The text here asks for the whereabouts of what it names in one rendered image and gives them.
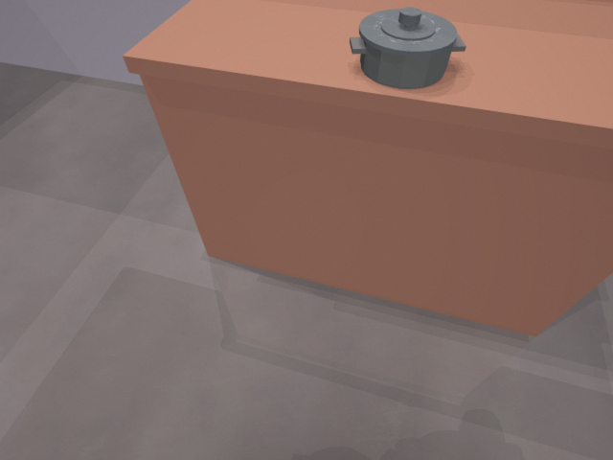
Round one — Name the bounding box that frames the knob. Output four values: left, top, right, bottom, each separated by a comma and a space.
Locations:
398, 7, 421, 26

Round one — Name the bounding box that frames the pot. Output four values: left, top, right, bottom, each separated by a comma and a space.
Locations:
350, 34, 466, 89

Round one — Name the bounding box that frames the table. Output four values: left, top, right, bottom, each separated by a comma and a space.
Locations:
123, 0, 613, 336

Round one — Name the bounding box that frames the lid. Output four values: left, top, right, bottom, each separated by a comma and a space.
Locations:
359, 9, 458, 56

